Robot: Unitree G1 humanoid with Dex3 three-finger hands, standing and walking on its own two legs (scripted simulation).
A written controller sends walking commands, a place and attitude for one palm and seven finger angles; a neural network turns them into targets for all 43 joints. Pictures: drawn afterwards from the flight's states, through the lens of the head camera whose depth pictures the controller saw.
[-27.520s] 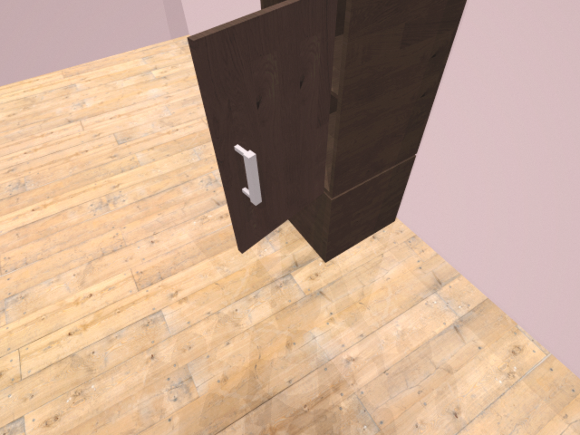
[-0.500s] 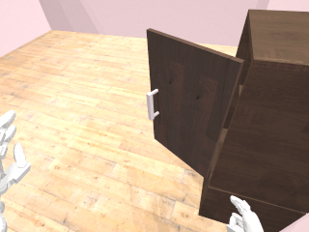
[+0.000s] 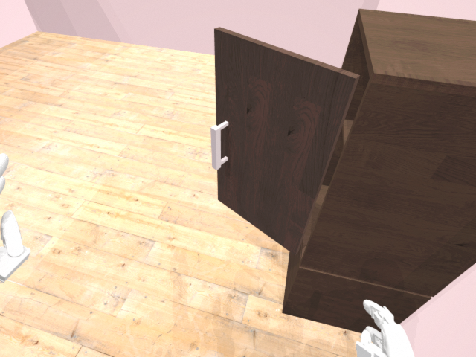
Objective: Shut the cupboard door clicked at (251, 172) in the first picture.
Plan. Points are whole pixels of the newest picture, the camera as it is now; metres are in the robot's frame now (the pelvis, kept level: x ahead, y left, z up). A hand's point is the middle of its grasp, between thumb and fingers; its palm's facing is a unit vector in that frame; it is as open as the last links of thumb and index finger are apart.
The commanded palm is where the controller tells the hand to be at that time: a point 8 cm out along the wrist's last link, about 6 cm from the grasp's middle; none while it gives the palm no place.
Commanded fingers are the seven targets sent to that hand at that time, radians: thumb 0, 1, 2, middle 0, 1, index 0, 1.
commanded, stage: step back with the hand held close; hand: left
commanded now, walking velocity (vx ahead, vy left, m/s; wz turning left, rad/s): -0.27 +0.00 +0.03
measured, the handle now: (220, 145) +0.68 +0.08 -0.04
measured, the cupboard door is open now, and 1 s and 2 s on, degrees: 62 62 62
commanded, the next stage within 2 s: stop stepping back and stand still in 1.28 s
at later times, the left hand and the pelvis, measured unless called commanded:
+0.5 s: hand out of the picture +0.15 +0.28 +0.17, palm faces +0.50 -0.73 -0.47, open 7.4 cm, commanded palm +0.08 +0.31 +0.19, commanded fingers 0.00 0.90 0.90 -0.20 -0.30 -0.20 -0.30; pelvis -0.05 +0.01 -0.02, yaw +3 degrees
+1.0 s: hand out of the picture +0.11 +0.28 +0.17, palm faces +0.49 -0.72 -0.50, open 7.4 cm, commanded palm +0.03 +0.32 +0.19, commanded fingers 0.00 0.90 0.90 -0.20 -0.30 -0.20 -0.30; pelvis -0.07 +0.00 -0.02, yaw +7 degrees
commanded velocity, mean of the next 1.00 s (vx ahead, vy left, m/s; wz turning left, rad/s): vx -0.38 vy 0.00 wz -0.05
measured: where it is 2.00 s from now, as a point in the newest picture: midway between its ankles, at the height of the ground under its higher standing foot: outside the picture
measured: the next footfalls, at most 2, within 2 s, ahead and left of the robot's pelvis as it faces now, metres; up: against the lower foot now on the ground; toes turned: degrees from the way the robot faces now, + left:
right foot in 1.34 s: -0.28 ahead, -0.15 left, +0.00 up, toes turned -4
left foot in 1.60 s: -0.11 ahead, +0.06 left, +0.00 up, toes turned +1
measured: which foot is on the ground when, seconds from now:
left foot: down 0.00-1.00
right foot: down 0.00-0.98, up 1.00-1.00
